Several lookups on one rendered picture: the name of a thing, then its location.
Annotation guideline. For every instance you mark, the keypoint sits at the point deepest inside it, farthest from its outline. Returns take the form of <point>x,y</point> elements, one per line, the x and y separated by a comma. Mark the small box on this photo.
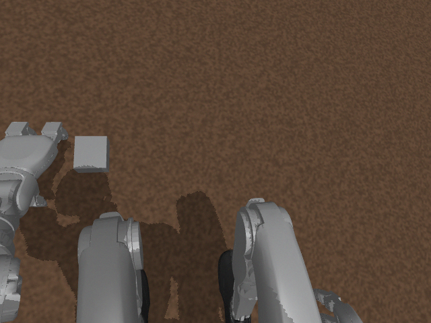
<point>91,154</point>

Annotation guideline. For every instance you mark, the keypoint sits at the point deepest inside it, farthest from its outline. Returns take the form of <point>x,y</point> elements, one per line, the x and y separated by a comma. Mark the right robot foot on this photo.
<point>226,284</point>

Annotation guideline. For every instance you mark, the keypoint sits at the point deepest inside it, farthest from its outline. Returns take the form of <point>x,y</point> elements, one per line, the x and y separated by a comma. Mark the right robot hand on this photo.
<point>343,312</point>

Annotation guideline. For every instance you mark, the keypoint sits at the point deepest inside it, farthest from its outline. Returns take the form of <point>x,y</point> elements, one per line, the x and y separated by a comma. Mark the left robot hand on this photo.
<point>23,149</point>

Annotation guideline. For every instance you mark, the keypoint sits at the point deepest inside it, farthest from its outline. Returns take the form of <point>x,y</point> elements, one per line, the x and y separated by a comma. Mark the left robot arm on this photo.
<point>17,188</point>

